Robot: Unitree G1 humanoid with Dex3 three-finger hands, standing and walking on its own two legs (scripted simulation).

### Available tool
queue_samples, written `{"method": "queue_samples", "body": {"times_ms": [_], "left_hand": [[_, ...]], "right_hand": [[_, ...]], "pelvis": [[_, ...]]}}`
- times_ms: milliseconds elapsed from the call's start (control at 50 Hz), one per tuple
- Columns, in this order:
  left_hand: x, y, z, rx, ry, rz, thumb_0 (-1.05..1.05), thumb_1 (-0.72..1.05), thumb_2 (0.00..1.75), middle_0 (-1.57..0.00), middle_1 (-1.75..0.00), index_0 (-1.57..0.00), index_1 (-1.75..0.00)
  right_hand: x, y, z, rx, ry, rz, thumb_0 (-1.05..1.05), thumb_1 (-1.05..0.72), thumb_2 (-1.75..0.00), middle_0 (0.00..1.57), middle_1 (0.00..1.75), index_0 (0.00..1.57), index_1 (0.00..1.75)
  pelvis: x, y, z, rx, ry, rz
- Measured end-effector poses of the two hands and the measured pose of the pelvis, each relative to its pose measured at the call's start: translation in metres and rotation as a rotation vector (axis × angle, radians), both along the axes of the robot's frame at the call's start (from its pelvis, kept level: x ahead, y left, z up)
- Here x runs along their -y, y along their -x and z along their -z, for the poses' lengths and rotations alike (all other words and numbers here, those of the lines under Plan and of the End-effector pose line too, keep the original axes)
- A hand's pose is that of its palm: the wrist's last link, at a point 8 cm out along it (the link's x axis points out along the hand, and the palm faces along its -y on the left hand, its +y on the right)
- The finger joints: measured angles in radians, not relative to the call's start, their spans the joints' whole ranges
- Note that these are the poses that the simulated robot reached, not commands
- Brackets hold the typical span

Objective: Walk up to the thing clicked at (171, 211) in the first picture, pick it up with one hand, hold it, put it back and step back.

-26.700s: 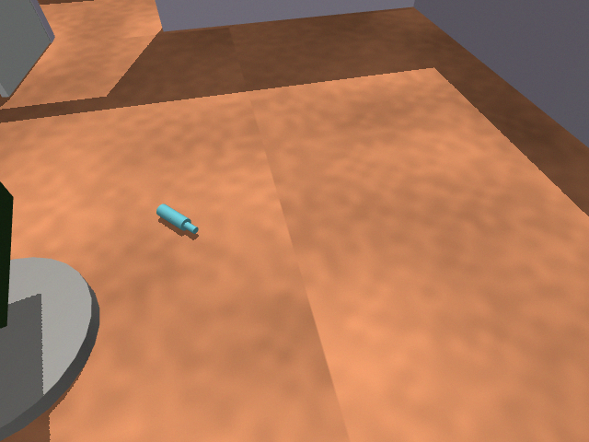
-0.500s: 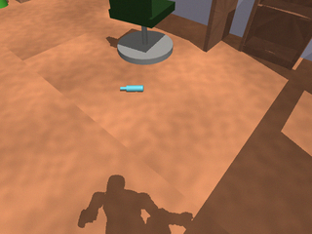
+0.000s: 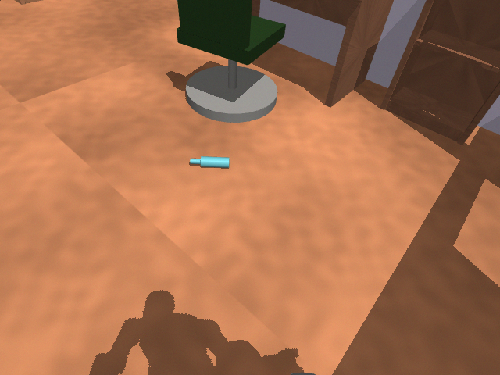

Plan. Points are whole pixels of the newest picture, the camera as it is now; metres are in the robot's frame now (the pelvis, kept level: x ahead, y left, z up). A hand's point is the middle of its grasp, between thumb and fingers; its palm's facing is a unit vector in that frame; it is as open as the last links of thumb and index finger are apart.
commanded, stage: walk up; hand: left
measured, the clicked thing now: (209, 161) +1.34 +0.22 -0.74
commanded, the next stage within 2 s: none
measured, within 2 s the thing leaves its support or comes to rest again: neither
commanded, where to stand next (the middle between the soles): +0.93 -0.03 m, yaw -1 degrees
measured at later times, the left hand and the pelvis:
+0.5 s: hand (151, 273) +0.34 +0.21 -0.12, palm faces -0.03 -0.93 -0.38, open 7.4 cm; pelvis +0.23 -0.05 +0.00, yaw -1 degrees
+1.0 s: hand (153, 211) +0.52 +0.25 -0.14, palm faces -0.09 -0.93 -0.35, open 7.4 cm; pelvis +0.46 -0.03 +0.00, yaw -2 degrees
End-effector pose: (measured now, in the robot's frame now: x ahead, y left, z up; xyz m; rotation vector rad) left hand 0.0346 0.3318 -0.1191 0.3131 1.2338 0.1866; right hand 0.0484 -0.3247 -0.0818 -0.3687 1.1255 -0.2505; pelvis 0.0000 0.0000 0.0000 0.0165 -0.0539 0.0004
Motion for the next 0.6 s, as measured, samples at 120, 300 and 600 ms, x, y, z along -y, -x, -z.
{"method": "queue_samples", "body": {"times_ms": [120, 300, 600], "left_hand": [[0.01, -0.076, -0.015, 0.028, 0.01, 0.06, 0.01, 0.9, 0.9, -0.2, -0.3, -0.2, -0.29], [0.047, -0.224, -0.022, 0.137, -0.049, 0.125, 0.01, 0.9, 0.9, -0.2, -0.3, -0.2, -0.29], [0.066, -0.305, -0.032, 0.13, -0.033, 0.052, 0.0, 0.9, 0.9, -0.2, -0.3, -0.21, -0.3]], "right_hand": [[-0.006, -0.02, 0.008, -0.038, -0.047, 0.034, 0.01, -0.9, -0.9, 0.21, 0.3, 0.21, 0.3], [0.027, -0.091, 0.05, -0.101, -0.086, 0.067, 0.01, -0.9, -0.9, 0.21, 0.3, 0.21, 0.3], [0.046, -0.301, 0.018, -0.005, -0.068, -0.071, 0.01, -0.91, -0.9, 0.2, 0.3, 0.21, 0.3]], "pelvis": [[0.002, -0.05, -0.006, 0.0, -0.011, 0.019], [0.035, -0.148, 0.017, -0.008, -0.006, 0.028], [0.049, -0.28, -0.003, -0.023, 0.03, 0.012]]}}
